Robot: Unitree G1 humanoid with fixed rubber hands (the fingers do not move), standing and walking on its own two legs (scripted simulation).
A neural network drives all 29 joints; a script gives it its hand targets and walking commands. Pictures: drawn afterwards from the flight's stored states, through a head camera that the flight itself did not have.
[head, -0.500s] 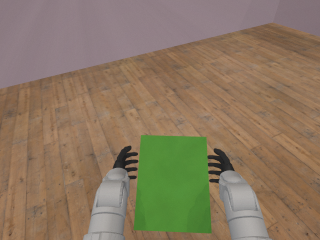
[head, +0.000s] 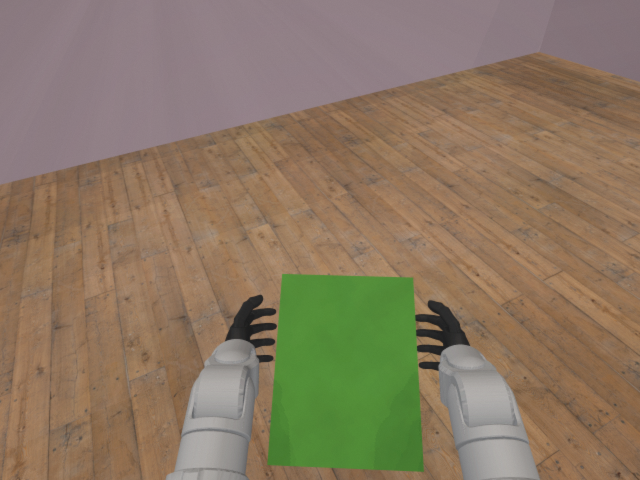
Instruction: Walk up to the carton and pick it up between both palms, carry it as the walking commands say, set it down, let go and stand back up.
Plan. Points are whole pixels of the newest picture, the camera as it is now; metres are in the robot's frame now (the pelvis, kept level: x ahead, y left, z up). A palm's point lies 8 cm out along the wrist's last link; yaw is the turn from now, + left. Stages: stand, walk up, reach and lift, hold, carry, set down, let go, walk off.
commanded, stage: carry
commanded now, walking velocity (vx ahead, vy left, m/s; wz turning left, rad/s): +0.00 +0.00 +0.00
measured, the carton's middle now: (343, 369) +0.33 +0.00 -0.06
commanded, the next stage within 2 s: none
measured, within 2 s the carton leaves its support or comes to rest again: neither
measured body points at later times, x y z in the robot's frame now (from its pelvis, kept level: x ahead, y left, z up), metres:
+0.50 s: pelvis +0.12 +0.04 -0.01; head +0.12 +0.05 +0.44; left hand +0.41 +0.18 +0.06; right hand +0.41 -0.09 +0.06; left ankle +0.19 +0.15 -0.73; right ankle -0.05 -0.07 -0.73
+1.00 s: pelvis +0.41 +0.07 -0.02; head +0.40 +0.07 +0.43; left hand +0.68 +0.24 +0.08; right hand +0.72 -0.03 +0.07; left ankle +0.21 +0.15 -0.72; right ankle +0.54 +0.01 -0.74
